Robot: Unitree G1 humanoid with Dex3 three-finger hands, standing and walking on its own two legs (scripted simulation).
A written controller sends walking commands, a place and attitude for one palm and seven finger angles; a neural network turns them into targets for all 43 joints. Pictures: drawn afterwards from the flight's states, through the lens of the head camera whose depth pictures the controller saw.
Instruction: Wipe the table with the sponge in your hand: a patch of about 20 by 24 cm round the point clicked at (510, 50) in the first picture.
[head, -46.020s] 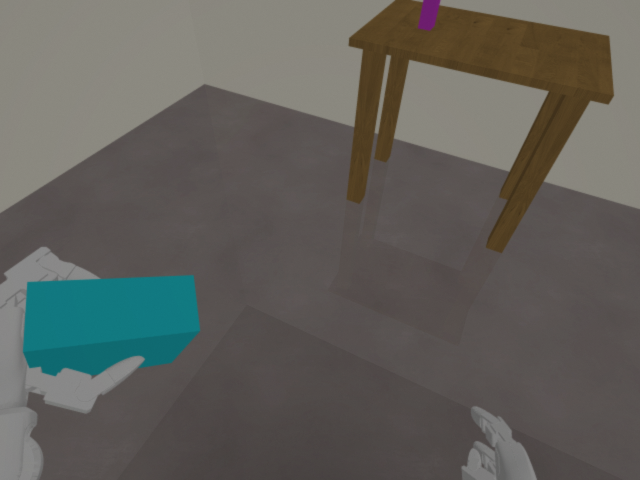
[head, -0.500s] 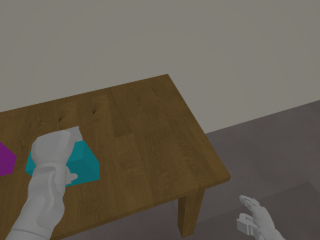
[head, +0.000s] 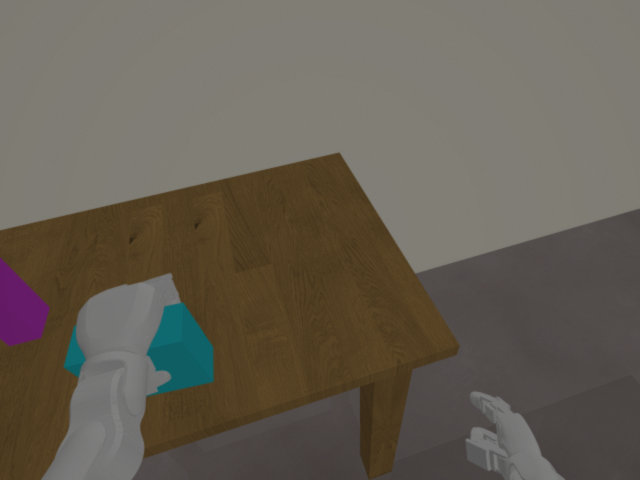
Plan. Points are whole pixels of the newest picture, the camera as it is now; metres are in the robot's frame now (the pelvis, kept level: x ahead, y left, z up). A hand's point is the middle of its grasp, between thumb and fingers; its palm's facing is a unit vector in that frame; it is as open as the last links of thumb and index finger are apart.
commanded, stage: lift the sponge slowly off the table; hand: left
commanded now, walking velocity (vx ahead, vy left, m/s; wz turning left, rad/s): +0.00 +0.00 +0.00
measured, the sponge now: (155, 362) +0.24 +0.27 +0.02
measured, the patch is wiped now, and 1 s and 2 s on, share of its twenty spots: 1.00 1.00 1.00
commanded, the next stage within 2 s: bring the sponge back beside the body in 1.98 s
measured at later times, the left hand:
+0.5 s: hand (153, 334) +0.24 +0.24 +0.08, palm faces +0.04 -0.13 -0.99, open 9.7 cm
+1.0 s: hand (132, 323) +0.24 +0.26 +0.12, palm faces +0.07 -0.13 -0.99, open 9.7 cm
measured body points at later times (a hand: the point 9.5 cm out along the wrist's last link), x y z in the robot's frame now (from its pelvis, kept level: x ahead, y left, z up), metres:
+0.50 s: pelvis +0.00 -0.02 +0.00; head -0.01 -0.06 +0.45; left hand +0.24 +0.25 +0.14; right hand +0.24 -0.23 -0.09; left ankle -0.04 +0.09 -0.74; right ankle -0.01 -0.12 -0.74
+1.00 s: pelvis +0.00 -0.02 +0.00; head -0.01 -0.06 +0.45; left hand +0.23 +0.26 +0.17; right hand +0.25 -0.22 -0.08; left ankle -0.04 +0.09 -0.74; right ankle -0.01 -0.12 -0.74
